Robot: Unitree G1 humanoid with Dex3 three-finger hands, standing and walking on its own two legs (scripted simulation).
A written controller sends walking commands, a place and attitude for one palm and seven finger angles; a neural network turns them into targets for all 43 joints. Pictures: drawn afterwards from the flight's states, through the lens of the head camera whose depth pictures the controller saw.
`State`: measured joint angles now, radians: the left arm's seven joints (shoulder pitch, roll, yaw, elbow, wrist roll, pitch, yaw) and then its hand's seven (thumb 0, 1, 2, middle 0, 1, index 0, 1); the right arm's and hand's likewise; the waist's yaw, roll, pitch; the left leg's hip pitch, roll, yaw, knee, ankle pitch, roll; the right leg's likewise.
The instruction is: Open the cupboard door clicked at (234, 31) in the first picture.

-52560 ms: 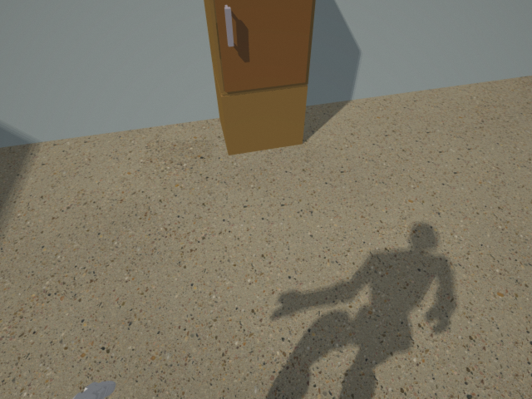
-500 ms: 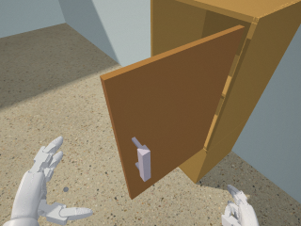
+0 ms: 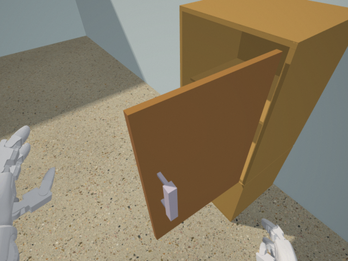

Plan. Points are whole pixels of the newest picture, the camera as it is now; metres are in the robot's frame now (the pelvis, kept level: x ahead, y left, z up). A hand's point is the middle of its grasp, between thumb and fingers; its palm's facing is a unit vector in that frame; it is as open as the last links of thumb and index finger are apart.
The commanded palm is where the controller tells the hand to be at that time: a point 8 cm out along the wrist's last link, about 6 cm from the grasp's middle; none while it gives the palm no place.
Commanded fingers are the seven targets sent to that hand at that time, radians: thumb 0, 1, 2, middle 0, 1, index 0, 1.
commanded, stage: draw the hand back to the body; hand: left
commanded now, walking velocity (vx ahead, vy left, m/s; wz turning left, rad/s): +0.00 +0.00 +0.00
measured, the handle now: (166, 196) +0.29 +0.06 -0.02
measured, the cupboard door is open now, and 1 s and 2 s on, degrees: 87 87 87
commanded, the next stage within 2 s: step back with the hand held close in 0.40 s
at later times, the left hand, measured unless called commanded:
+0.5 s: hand (43, 187) +0.18 +0.24 +0.17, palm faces +0.47 -0.78 -0.41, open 7.4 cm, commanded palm +0.14 +0.28 +0.18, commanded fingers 0.00 0.90 0.90 -0.20 -0.30 -0.20 -0.30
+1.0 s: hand (20, 208) +0.15 +0.26 +0.17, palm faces +0.38 -0.77 -0.52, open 7.4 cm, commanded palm +0.09 +0.30 +0.18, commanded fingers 0.00 0.90 0.90 -0.20 -0.30 -0.20 -0.30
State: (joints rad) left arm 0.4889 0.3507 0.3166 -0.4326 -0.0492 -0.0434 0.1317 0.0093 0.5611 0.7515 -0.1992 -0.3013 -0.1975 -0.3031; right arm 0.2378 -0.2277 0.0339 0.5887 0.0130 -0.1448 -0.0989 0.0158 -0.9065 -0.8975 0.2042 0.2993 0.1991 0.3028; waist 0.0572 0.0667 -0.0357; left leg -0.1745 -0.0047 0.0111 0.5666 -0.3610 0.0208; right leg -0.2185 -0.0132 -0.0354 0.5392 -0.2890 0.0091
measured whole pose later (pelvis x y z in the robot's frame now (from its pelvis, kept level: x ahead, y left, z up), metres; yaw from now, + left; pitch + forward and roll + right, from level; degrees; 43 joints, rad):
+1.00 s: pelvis -0.06 +0.00 +0.00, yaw -2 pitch -1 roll -1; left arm 0.56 0.44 0.44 -0.50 -0.02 -0.17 0.14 0.02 0.89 0.89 -0.22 -0.30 -0.21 -0.30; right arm 0.18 -0.23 -0.02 0.55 0.01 -0.02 -0.09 0.01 -0.91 -0.90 0.20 0.30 0.20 0.30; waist -0.01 -0.01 0.04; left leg -0.27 0.00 0.04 0.52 -0.24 0.03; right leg -0.31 -0.01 -0.01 0.46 -0.14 0.01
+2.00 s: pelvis -0.24 -0.01 +0.00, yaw +3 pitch +2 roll -1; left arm 0.52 0.42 0.49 -0.58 -0.02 -0.20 0.15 0.02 0.89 0.89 -0.21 -0.30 -0.21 -0.30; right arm 0.13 -0.13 -0.02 0.60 0.00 -0.14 -0.03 0.01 -0.91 -0.90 0.20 0.30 0.20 0.30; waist 0.03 -0.04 0.06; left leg -0.30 0.11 0.12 0.56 -0.29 -0.02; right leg -0.49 0.07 0.01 0.96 -0.39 0.04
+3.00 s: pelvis -0.39 -0.09 -0.01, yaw -4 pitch -1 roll +1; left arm 0.47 0.35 0.37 -0.34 0.00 -0.15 0.16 0.02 0.89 0.90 -0.21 -0.30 -0.21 -0.30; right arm 0.25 -0.16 0.03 0.68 -0.01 -0.10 -0.06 0.01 -0.91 -0.90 0.21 0.30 0.20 0.30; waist 0.02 0.05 -0.02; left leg -0.36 0.04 0.03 0.80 -0.40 0.00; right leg -0.26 0.03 -0.08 0.61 -0.33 -0.08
